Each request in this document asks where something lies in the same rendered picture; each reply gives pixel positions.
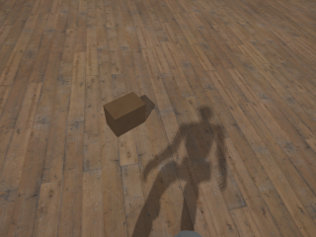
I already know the carton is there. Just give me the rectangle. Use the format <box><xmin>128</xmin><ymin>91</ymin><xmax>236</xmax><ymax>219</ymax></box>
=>
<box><xmin>103</xmin><ymin>92</ymin><xmax>146</xmax><ymax>137</ymax></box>

